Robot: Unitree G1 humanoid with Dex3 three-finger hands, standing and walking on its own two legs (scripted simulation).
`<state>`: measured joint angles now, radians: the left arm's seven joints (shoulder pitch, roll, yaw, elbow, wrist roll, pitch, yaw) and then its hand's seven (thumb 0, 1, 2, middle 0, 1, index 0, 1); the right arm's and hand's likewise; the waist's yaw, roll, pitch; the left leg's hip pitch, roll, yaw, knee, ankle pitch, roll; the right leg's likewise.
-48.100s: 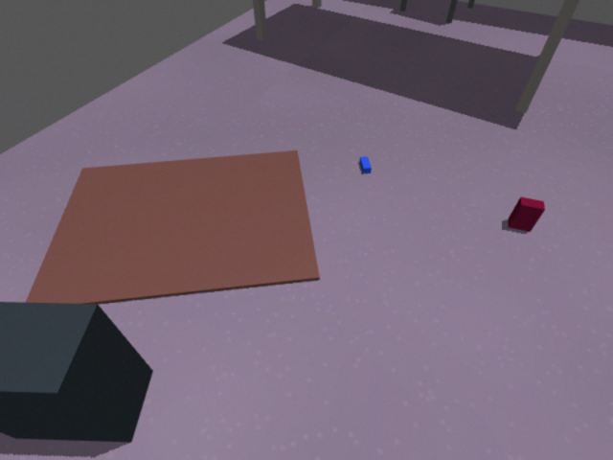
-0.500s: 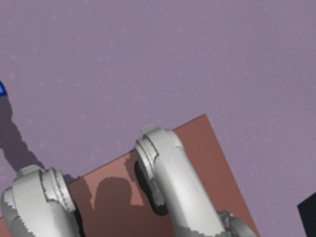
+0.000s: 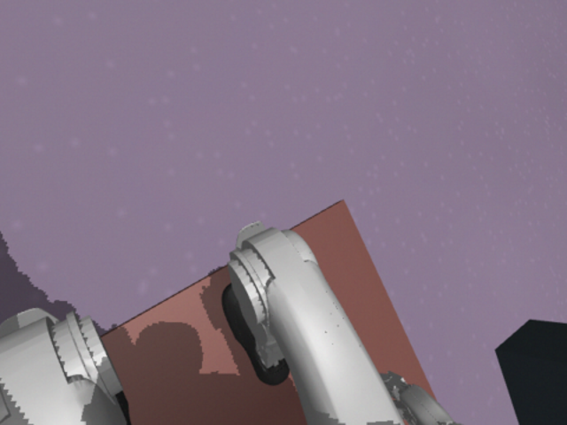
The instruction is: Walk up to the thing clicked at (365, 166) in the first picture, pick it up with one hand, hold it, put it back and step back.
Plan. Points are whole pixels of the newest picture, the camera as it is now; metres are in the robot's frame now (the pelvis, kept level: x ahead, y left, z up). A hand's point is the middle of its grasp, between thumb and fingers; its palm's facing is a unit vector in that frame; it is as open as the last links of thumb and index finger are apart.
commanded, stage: rest palm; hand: left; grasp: from above
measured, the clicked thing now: out of the picture +0.53 +0.30 -0.32
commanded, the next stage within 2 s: close in 1.34 s
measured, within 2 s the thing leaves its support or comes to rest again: neither
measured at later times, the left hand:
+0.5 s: hand out of the picture +0.51 +0.29 -0.26, palm faces -0.45 -0.14 -0.88, open 12.7 cm
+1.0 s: hand out of the picture +0.50 +0.28 -0.27, palm faces -0.45 -0.13 -0.88, open 12.2 cm
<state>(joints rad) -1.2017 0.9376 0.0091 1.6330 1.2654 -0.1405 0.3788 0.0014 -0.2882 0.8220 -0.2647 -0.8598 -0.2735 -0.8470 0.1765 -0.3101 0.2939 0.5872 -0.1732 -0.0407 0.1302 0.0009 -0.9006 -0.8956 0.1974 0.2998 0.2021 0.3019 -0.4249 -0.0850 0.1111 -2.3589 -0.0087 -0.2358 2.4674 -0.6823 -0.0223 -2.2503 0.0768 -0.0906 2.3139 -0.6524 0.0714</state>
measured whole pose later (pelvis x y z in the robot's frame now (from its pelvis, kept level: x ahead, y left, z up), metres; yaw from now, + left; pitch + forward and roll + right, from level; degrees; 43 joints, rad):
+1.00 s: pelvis +0.00 +0.01 +0.00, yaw -4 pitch +29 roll -17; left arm -1.21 1.06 0.01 1.75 1.26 -0.16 0.56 0.00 -0.18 0.71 -0.37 -0.73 -0.37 -0.72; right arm 0.14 -0.33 0.39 0.59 -0.23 -0.18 0.19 0.00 -0.91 -0.90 0.20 0.30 0.20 0.30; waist -0.47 -0.15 0.20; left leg -2.34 0.01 -0.29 2.52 -0.72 -0.01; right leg -2.22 0.09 -0.14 2.31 -0.66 0.08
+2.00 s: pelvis +0.00 +0.01 +0.00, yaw -4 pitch +29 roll -17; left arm -1.20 1.10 0.02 1.74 1.21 -0.15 0.54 0.00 0.10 0.48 -0.50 -0.66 -0.54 -0.62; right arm 0.13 -0.35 0.42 0.59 -0.24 -0.19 0.18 0.00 -0.90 -0.90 0.20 0.30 0.20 0.30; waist -0.48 -0.17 0.24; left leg -2.34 0.02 -0.30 2.51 -0.71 -0.01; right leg -2.21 0.09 -0.15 2.30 -0.64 0.09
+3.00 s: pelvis +0.00 +0.01 +0.00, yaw -5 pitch +29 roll -17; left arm -1.20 1.12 0.03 1.72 1.22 -0.15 0.55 0.00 0.51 0.10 -0.84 -0.33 -0.89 -0.27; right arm 0.11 -0.35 0.43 0.58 -0.24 -0.17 0.18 0.00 -0.90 -0.90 0.20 0.30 0.20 0.30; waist -0.47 -0.17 0.24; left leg -2.34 0.02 -0.30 2.52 -0.72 -0.01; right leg -2.21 0.08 -0.16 2.29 -0.64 0.09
